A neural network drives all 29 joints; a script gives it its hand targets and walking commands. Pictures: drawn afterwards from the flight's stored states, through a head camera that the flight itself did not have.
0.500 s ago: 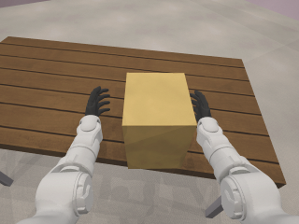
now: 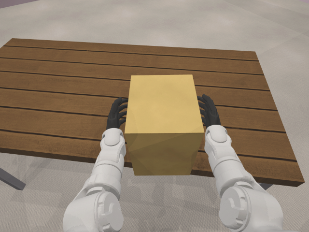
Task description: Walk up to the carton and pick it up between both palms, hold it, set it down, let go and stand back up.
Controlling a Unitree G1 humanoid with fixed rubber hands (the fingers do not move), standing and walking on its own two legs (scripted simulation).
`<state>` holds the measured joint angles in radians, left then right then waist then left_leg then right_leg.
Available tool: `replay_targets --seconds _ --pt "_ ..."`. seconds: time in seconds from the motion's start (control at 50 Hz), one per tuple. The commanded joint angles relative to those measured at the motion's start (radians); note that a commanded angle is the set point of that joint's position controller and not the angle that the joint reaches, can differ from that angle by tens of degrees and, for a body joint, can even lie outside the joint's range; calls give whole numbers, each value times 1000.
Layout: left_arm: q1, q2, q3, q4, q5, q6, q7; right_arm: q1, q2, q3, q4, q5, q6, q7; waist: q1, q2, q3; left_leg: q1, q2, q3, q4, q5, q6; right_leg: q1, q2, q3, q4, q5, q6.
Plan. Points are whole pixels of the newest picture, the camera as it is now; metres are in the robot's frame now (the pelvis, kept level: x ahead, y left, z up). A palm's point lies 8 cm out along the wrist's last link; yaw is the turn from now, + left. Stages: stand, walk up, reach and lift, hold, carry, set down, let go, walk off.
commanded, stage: reach and lift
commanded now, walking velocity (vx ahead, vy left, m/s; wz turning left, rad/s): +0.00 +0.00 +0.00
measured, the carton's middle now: (161, 127) +0.42 +0.01 +0.02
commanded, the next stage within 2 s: none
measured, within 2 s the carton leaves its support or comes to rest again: leaves its support in 1.74 s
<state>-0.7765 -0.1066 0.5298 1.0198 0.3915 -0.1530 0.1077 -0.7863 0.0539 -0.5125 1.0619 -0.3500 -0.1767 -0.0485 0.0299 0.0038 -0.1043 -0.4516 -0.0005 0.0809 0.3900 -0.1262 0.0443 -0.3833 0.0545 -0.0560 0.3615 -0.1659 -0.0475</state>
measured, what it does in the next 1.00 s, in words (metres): stands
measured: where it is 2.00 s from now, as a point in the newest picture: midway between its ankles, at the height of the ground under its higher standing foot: outside the picture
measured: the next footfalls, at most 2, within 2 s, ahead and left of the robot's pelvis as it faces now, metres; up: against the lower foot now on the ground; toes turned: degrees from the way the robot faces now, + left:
none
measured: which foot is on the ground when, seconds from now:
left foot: down 0.00-1.00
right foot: down 0.00-1.00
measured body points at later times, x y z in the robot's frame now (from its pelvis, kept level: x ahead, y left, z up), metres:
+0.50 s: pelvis +0.02 +0.00 +0.00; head +0.05 +0.01 +0.45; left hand +0.41 +0.14 +0.05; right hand +0.42 -0.12 +0.05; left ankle +0.03 +0.09 -0.74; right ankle +0.00 -0.08 -0.74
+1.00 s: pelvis +0.02 +0.00 +0.01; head +0.06 +0.02 +0.45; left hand +0.41 +0.14 +0.05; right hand +0.42 -0.12 +0.06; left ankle +0.03 +0.09 -0.74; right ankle +0.00 -0.08 -0.74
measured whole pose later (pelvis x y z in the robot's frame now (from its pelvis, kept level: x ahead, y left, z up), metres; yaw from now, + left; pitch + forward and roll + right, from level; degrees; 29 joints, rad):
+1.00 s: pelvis +0.02 +0.00 +0.01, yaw +0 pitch +5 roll +0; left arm -0.65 -0.20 0.55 0.79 0.47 -0.06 0.07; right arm -0.70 0.14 -0.61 0.98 -0.43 -0.25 -0.05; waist 0.03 -0.04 -0.02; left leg -0.28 0.00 0.08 0.33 -0.14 0.04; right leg -0.21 0.06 -0.05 0.28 -0.17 -0.05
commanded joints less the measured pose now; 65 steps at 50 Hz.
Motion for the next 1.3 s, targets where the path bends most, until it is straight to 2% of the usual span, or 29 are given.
replay_targets --seconds 0.0,0.08,0.1,0.14,0.26,0.3,0.32,0.34,0.42,0.5,0.54,0.56,0.66,0.7,0.72,0.74,0.76,0.82,0.84,0.94,1.0,1.08,1.12,1.14,1.16,1.2,1.24,1.26,1.28 --pt "-545 -296 -121 -99 70 -21 -100 -490 438 77 -179 -168 -76 99 -17 -86 -439 181 28 6 -59 62 -41 408 -80 44 -8 240 86" --pt "-552 -322 -152 -140 68 -11 -86 -483 406 28 -127 -177 -80 100 -30 3 -418 296 57 13 -33 135 -67 305 -66 12 -33 170 58" --pt "-533 -338 -151 -152 90 0 -87 -457 419 37 -104 -176 -80 100 -8 44 -385 302 49 10 -27 153 -70 287 -73 21 -42 174 56" --pt "-525 -336 -163 -197 88 12 -87 -446 431 51 -119 -165 -92 110 -14 73 -393 356 48 15 -7 234 -85 283 -61 0 -33 184 51" --pt "-419 -377 -149 -213 111 30 -90 -418 441 78 -100 -148 -112 119 2 20 -387 381 39 14 -10 261 -81 301 -46 -5 -37 212 56" --pt "-410 -385 -146 -206 105 34 -92 -428 449 96 -122 -140 -115 117 8 4 -393 305 52 20 -24 234 -61 346 -62 19 -26 281 59" --pt "-383 -383 -139 -206 107 31 -94 -418 470 107 -124 -148 -116 117 21 -37 -391 290 40 18 -25 225 -43 379 -63 17 -10 324 66" --pt "-416 -390 -166 -222 99 27 -100 -430 475 133 -140 -138 -119 119 15 -30 -411 277 36 31 -28 222 -57 400 -60 16 -12 347 69" --pt "-416 -383 -172 -235 77 24 -96 -419 486 147 -150 -137 -123 123 9 -83 -423 287 38 22 -44 198 -37 397 -59 1 -15 313 77" --pt "-392 -409 -190 -232 90 32 -100 -404 497 158 -144 -138 -126 121 8 -73 -393 307 48 7 -47 226 -40 391 -53 -2 -10 356 75" --pt "-382 -435 -186 -243 99 41 -107 -398 494 164 -131 -131 -129 124 14 -21 -351 320 50 15 -48 226 -48 379 -59 6 -20 330 70" --pt "-403 -436 -201 -252 91 43 -106 -418 482 160 -149 -133 -137 124 21 -42 -356 333 52 13 -40 252 -42 369 -56 -4 -26 330 69" --pt "-404 -446 -244 -277 94 49 -98 -419 475 134 -120 -127 -157 121 2 35 -397 389 54 20 -24 305 -65 308 -44 -15 -54 263 43" --pt "-389 -454 -230 -253 105 62 -98 -406 473 130 -78 -140 -149 126 7 5 -362 388 56 19 -23 279 -63 317 -43 -16 -59 235 41" --pt "-386 -446 -233 -242 104 63 -99 -395 476 131 -104 -140 -150 125 3 23 -358 373 54 23 -23 274 -67 308 -49 -19 -62 252 40" --pt "-375 -448 -218 -244 103 65 -97 -414 472 117 -118 -145 -151 122 -2 -19 -383 365 55 19 -28 277 -53 347 -45 -17 -54 276 45" --pt "-383 -458 -227 -251 106 68 -102 -427 481 135 -119 -126 -154 122 13 3 -405 341 52 16 -38 252 -61 361 -53 -4 -53 289 43" --pt "-363 -462 -223 -245 104 67 -114 -391 527 171 -112 -124 -144 120 11 -19 -392 302 40 22 -56 222 -38 420 -63 3 -30 368 64" --pt "-342 -461 -222 -239 94 66 -115 -381 544 173 -107 -120 -144 118 16 -61 -365 289 45 24 -68 209 -30 436 -67 0 -31 402 71" --pt "-390 -446 -228 -239 82 57 -127 -424 536 176 -159 -130 -146 111 2 -68 -411 244 43 30 -84 139 -22 473 -73 5 -38 346 68" --pt "-410 -458 -223 -251 95 56 -118 -409 514 151 -114 -125 -154 114 9 -15 -386 309 41 24 -71 219 -39 408 -58 -4 -45 349 58" --pt "-388 -447 -225 -247 103 72 -115 -404 509 144 -108 -132 -154 114 5 -5 -343 325 56 26 -57 242 -48 364 -64 -7 -55 312 49" --pt "-372 -456 -223 -234 98 71 -121 -404 539 162 -96 -121 -154 107 4 -44 -344 316 44 19 -69 214 -37 409 -64 -6 -47 361 60" --pt "-363 -461 -225 -247 94 72 -128 -407 536 174 -105 -119 -156 106 14 -43 -363 310 40 9 -66 222 -32 428 -66 6 -43 382 66" --pt "-376 -467 -246 -260 95 72 -130 -380 533 176 -109 -130 -159 104 4 -33 -375 294 42 23 -74 228 -31 441 -67 -4 -38 431 68" --pt "-398 -467 -254 -256 89 73 -131 -398 531 171 -94 -118 -157 105 -12 -26 -370 287 46 26 -75 219 -39 453 -69 -3 -43 396 64" --pt "-367 -467 -252 -259 84 71 -137 -399 550 184 -131 -121 -162 100 1 -43 -390 297 42 16 -71 228 -31 475 -77 15 -36 461 75" --pt "-396 -475 -265 -276 78 65 -134 -394 555 195 -123 -120 -165 96 -13 -25 -401 307 42 11 -64 239 -37 473 -79 18 -28 503 87" --pt "-384 -475 -266 -247 82 66 -135 -409 540 192 -127 -117 -172 96 -7 -48 -406 288 35 18 -69 221 -41 478 -75 1 -21 493 79"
